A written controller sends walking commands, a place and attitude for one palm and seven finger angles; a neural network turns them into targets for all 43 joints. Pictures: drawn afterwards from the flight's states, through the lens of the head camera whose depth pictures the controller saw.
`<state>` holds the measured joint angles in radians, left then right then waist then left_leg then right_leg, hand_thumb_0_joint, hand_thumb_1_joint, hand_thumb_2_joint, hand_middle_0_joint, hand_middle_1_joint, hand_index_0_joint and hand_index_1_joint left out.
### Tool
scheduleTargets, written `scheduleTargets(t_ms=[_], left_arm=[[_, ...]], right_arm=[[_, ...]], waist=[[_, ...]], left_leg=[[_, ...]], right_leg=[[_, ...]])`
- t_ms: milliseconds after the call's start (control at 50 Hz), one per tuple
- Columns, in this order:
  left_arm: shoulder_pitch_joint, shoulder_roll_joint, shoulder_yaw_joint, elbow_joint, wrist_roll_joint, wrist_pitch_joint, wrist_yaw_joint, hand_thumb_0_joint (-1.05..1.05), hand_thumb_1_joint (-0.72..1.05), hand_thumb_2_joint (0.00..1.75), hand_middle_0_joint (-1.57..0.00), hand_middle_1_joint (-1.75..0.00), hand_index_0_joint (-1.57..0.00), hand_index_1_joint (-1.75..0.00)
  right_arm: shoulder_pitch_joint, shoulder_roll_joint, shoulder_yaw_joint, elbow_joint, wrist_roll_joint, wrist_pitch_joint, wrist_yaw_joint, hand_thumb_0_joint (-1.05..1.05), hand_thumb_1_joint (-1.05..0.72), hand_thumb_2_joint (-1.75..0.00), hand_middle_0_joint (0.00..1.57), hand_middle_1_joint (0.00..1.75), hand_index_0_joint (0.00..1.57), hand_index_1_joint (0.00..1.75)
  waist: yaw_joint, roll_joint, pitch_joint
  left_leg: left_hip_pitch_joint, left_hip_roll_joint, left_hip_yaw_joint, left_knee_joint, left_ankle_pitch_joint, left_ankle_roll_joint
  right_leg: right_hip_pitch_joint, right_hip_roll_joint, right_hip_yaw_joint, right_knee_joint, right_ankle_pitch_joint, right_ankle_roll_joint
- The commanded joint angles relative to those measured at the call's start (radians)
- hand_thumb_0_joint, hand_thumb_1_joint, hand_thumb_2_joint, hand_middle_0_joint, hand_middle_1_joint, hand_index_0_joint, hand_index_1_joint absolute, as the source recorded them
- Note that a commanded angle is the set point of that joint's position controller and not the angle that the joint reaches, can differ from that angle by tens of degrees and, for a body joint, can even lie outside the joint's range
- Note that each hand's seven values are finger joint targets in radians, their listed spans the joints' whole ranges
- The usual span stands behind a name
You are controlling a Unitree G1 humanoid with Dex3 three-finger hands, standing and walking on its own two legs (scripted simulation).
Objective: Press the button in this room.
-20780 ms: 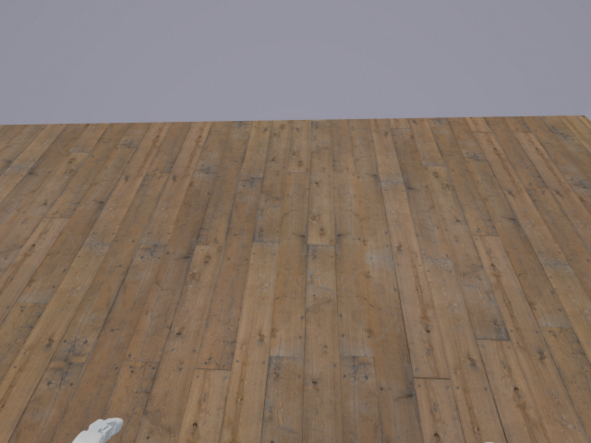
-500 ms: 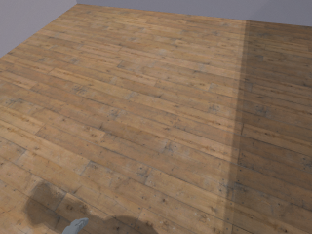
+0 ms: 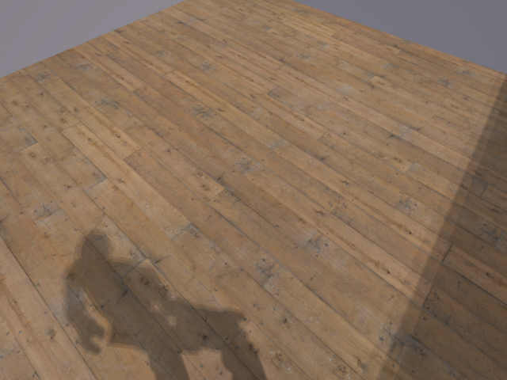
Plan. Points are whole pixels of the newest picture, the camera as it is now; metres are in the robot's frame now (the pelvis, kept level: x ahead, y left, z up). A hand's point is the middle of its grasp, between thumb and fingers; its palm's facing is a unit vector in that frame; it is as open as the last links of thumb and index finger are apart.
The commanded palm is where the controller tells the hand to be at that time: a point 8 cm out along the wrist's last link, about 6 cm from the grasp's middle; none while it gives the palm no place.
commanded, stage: turn or walk to find it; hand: left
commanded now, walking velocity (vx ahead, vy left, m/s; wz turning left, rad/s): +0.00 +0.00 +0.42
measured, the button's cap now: out of the picture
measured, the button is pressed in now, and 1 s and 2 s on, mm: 0 0 0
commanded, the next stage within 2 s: none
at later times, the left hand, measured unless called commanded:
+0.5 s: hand out of the picture +0.06 +0.18 -0.13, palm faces +0.19 -0.94 -0.29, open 7.4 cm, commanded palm none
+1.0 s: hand out of the picture -0.12 +0.19 -0.18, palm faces +0.47 -0.85 -0.25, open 7.4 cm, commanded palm none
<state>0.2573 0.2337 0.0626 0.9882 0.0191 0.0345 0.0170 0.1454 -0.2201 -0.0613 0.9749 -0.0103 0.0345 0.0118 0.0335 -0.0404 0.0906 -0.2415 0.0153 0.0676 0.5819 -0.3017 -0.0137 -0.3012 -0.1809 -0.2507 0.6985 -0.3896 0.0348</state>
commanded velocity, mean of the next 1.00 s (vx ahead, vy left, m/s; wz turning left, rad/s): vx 0.00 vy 0.00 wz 0.42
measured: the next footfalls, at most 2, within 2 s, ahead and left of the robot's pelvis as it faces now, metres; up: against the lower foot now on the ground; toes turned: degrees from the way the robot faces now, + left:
right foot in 0.42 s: +0.05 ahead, -0.12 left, +0.00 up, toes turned +5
left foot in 0.94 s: -0.06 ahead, +0.10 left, +0.00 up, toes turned +28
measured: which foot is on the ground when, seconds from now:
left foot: down 0.00-0.44, up 0.46-0.92, down 0.94-1.00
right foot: up 0.00-0.40, down 0.42-0.94, up 0.96-1.00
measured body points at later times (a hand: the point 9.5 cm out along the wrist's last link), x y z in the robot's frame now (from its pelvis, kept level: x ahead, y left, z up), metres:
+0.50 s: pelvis -0.01 -0.04 +0.01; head +0.02 -0.07 +0.45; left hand +0.05 +0.23 -0.11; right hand +0.07 -0.27 -0.16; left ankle -0.03 +0.10 -0.69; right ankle +0.01 -0.13 -0.72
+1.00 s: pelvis -0.04 +0.00 +0.00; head -0.02 +0.03 +0.45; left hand -0.14 +0.24 -0.16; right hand +0.16 -0.19 -0.13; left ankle -0.10 +0.08 -0.73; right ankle +0.00 -0.13 -0.70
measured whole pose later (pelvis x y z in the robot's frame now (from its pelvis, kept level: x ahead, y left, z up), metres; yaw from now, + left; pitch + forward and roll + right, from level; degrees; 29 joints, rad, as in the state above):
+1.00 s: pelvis -0.04 +0.00 +0.00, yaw +24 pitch -1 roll +0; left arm 0.26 0.25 0.07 1.00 0.02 0.06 0.02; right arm 0.13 -0.20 -0.05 0.96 -0.01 0.02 0.01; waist 0.04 -0.06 0.09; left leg -0.25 0.00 0.07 0.60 -0.34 0.02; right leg -0.35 -0.16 -0.18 0.85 -0.52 0.06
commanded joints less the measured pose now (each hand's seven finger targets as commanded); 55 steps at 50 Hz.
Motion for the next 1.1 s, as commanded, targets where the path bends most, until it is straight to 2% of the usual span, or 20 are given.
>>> scheduleTargets(t_ms=[0, 40, 120, 260, 360, 380, 400, 420, 440, 460, 480, 520, 600, 800, 880, 900, 920, 940, 1020, 1080], left_arm=[[-0.096, 0.079, 0.008, -0.114, -0.002, 0.005, 0.006, 0.0, 0.9, 0.9, -0.2, -0.3, -0.2, -0.3], [-0.106, 0.093, 0.017, -0.088, -0.002, 0.007, -0.003, 0.0, 0.9, 0.9, -0.2, -0.3, -0.2, -0.3], [-0.058, 0.087, 0.012, -0.067, -0.006, -0.001, -0.01, 0.0, 0.9, 0.9, -0.2, -0.3, -0.2, -0.3], [-0.14, 0.067, 0.002, -0.114, -0.011, -0.006, -0.001, 0.0, 0.9, 0.9, -0.2, -0.3, -0.2, -0.3], [-0.033, 0.071, 0.006, -0.092, -0.017, -0.023, 0.002, 0.0, 0.9, 0.9, -0.2, -0.3, -0.2, -0.3], [0.015, 0.1, 0.012, -0.081, -0.012, -0.033, 0.004, 0.0, 0.9, 0.9, -0.2, -0.3, -0.2, -0.3], [0.046, 0.189, 0.028, -0.077, 0.005, -0.045, 0.014, 0.0, 0.9, 0.9, -0.2, -0.3, -0.2, -0.3], [0.053, 0.238, 0.035, -0.088, 0.005, -0.044, 0.015, 0.0, 0.9, 0.9, -0.2, -0.3, -0.2, -0.3], [0.018, 0.213, 0.029, -0.105, -0.001, -0.04, 0.016, 0.0, 0.9, 0.9, -0.2, -0.3, -0.2, -0.3], [-0.062, 0.176, 0.034, -0.122, -0.003, -0.043, 0.02, 0.0, 0.9, 0.9, -0.2, -0.3, -0.2, -0.3], [-0.106, 0.158, 0.026, -0.139, -0.004, -0.038, 0.017, 0.0, 0.9, 0.9, -0.2, -0.3, -0.2, -0.3], [-0.139, 0.106, 0.011, -0.15, -0.006, -0.044, 0.016, 0.0, 0.9, 0.9, -0.2, -0.3, -0.2, -0.3], [-0.053, 0.103, 0.011, -0.122, -0.004, -0.054, 0.017, 0.0, 0.9, 0.9, -0.2, -0.3, -0.2, -0.3], [0.041, 0.173, 0.035, -0.065, 0.012, -0.039, 0.014, 0.0, 0.9, 0.9, -0.2, -0.3, -0.2, -0.3], [-0.003, 0.172, 0.037, -0.062, -0.001, -0.028, 0.01, 0.0, 0.9, 0.9, -0.2, -0.3, -0.2, -0.3], [0.005, 0.133, 0.03, -0.074, -0.009, -0.02, 0.007, 0.0, 0.9, 0.9, -0.2, -0.3, -0.2, -0.3], [-0.02, 0.063, 0.009, -0.112, -0.011, -0.013, 0.003, 0.0, 0.9, 0.9, -0.2, -0.3, -0.2, -0.3], [-0.069, 0.08, 0.006, -0.12, -0.004, -0.001, 0.008, 0.0, 0.9, 0.9, -0.2, -0.3, -0.2, -0.3], [-0.073, 0.089, 0.015, -0.075, -0.003, 0.002, -0.007, 0.0, 0.9, 0.9, -0.2, -0.3, -0.2, -0.3], [-0.055, 0.089, 0.013, -0.065, -0.004, -0.002, -0.008, 0.0, 0.9, 0.9, -0.2, -0.3, -0.2, -0.3]], right_arm=[[0.144, -0.228, -0.044, -0.019, -0.011, -0.019, -0.021, 0.0, -0.9, -0.9, 0.2, 0.3, 0.2, 0.3], [0.048, -0.182, -0.029, -0.04, -0.013, -0.021, -0.032, 0.0, -0.9, -0.9, 0.2, 0.3, 0.2, 0.3], [0.04, -0.174, -0.024, -0.053, -0.006, -0.033, -0.033, 0.0, -0.9, -0.9, 0.2, 0.3, 0.2, 0.3], [0.091, -0.176, -0.04, -0.048, -0.013, -0.025, -0.029, 0.0, -0.9, -0.9, 0.2, 0.3, 0.2, 0.3], [0.037, -0.173, -0.045, -0.069, -0.01, -0.016, -0.025, 0.0, -0.9, -0.9, 0.2, 0.3, 0.2, 0.3], [0.029, -0.149, -0.044, -0.072, -0.003, -0.017, -0.021, 0.0, -0.9, -0.9, 0.2, 0.3, 0.2, 0.3], [0.054, -0.079, -0.034, -0.083, 0.007, -0.017, -0.014, 0.0, -0.9, -0.9, 0.2, 0.3, 0.2, 0.3], [0.023, -0.074, -0.034, -0.111, 0.001, -0.012, -0.017, 0.0, -0.9, -0.9, 0.2, 0.3, 0.2, 0.3], [0.031, -0.116, -0.047, -0.095, -0.005, 0.002, -0.014, 0.0, -0.9, -0.9, 0.2, 0.3, 0.2, 0.3], [0.051, -0.116, -0.05, -0.075, -0.011, 0.015, -0.009, 0.0, -0.9, -0.9, 0.2, 0.3, 0.2, 0.3], [0.062, -0.11, -0.054, -0.054, -0.013, 0.021, -0.004, 0.0, -0.9, -0.9, 0.2, 0.3, 0.2, 0.3], [0.119, -0.088, -0.046, -0.02, -0.016, 0.022, 0.003, 0.0, -0.9, -0.9, 0.2, 0.3, 0.2, 0.3], [0.106, -0.082, -0.041, -0.019, -0.01, 0.022, 0.004, 0.0, -0.9, -0.9, 0.2, 0.3, 0.2, 0.3], [-0.004, -0.053, -0.01, -0.055, 0.005, 0.003, -0.002, 0.0, -0.9, -0.9, 0.2, 0.3, 0.2, 0.3], [0.092, -0.083, -0.013, -0.033, 0.003, -0.017, -0.003, 0.0, -0.9, -0.9, 0.2, 0.3, 0.2, 0.3], [0.123, -0.149, -0.027, -0.031, -0.001, -0.027, -0.003, 0.0, -0.9, -0.9, 0.2, 0.3, 0.2, 0.3], [0.16, -0.243, -0.05, -0.032, -0.007, -0.028, -0.01, 0.0, -0.9, -0.9, 0.2, 0.3, 0.2, 0.3], [0.18, -0.26, -0.051, -0.015, -0.008, -0.017, -0.015, 0.0, -0.9, -0.9, 0.2, 0.3, 0.2, 0.3], [0.028, -0.174, -0.024, -0.048, -0.01, -0.026, -0.034, 0.0, -0.9, -0.9, 0.2, 0.3, 0.2, 0.3], [0.054, -0.171, -0.024, -0.047, -0.004, -0.036, -0.034, 0.0, -0.9, -0.9, 0.2, 0.3, 0.2, 0.3]], waist=[[-0.09, 0.249, -0.11], [-0.06, 0.249, -0.042], [-0.038, 0.174, -0.102], [-0.072, 0.193, -0.118], [-0.015, 0.186, -0.148], [0.01, 0.115, -0.171], [0.018, -0.137, -0.197], [0.031, -0.273, -0.146], [0.015, -0.167, -0.118], [-0.015, -0.213, -0.061], [-0.035, -0.15, -0.014], [-0.063, -0.107, -0.017], [-0.035, -0.114, -0.061], [0.023, -0.165, -0.112], [-0.048, -0.095, -0.158], [-0.067, 0.104, -0.181], [-0.089, 0.366, -0.143], [-0.105, 0.282, -0.136], [-0.044, 0.223, -0.071], [-0.04, 0.164, -0.123]], left_leg=[[0.12, 0.366, -0.361, -0.285, 0.461, 0.197], [0.074, 0.277, -0.315, -0.279, 0.42, 0.174], [0.146, 0.213, -0.241, -0.244, 0.536, 0.157], [0.165, 0.222, -0.329, -0.205, 0.58, 0.185], [0.002, 0.162, -0.356, -0.12, 0.476, 0.135], [-0.08, 0.11, -0.319, -0.056, 0.326, 0.088], [-0.267, -0.012, -0.199, 0.131, 0.015, 0.016], [-0.339, -0.081, -0.128, 0.337, -0.308, -0.018], [-0.287, -0.042, -0.173, 0.492, -0.268, -0.008], [-0.297, -0.018, -0.192, 0.567, -0.215, -0.006], [-0.3, -0.013, -0.173, 0.629, -0.156, -0.011], [-0.306, 0.002, -0.141, 0.655, -0.059, -0.03], [-0.319, 0.016, -0.118, 0.623, -0.029, -0.058], [-0.167, 0.025, -0.009, 0.199, -0.173, -0.047], [0.085, 0.022, 0.014, -0.149, 0.102, -0.022], [0.218, 0.143, -0.155, -0.234, 0.229, 0.02], [0.26, 0.369, -0.431, -0.272, 0.554, 0.125], [0.182, 0.416, -0.403, -0.264, 0.561, 0.197], [0.122, 0.255, -0.269, -0.246, 0.533, 0.167], [0.195, 0.213, -0.232, -0.229, 0.622, 0.153]], right_leg=[[-0.222, 0.04, 0.188, 0.349, -0.207, 0.025], [-0.252, 0.048, 0.216, 0.398, -0.093, 0.032], [-0.233, 0.076, 0.213, 0.393, -0.015, 0.049], [-0.187, 0.105, 0.22, 0.188, -0.073, 0.055], [0.099, 0.144, 0.187, -0.184, 0.118, 0.038], [0.225, 0.103, 0.216, -0.311, 0.227, 0.032], [0.376, -0.12, 0.434, -0.391, 0.271, -0.032], [0.282, -0.304, 0.596, -0.413, 0.399, -0.143], [0.136, -0.294, 0.543, -0.438, 0.27, -0.182], [0.043, -0.251, 0.513, -0.481, 0.099, -0.174], [0.008, -0.202, 0.46, -0.488, 0.032, -0.149], [0.048, -0.127, 0.314, -0.444, 0.169, -0.109], [0.157, -0.131, 0.248, -0.41, 0.317, -0.125], [0.233, -0.202, 0.209, -0.306, 0.552, -0.182], [0.115, -0.158, 0.115, -0.145, 0.447, -0.084], [-0.037, -0.073, 0.065, 0.023, 0.246, -0.024], [-0.264, 0.051, 0.06, 0.214, -0.233, 0.045], [-0.231, 0.047, 0.151, 0.32, -0.264, 0.03], [-0.256, 0.054, 0.213, 0.417, -0.06, 0.041], [-0.258, 0.074, 0.215, 0.417, -0.006, 0.054]])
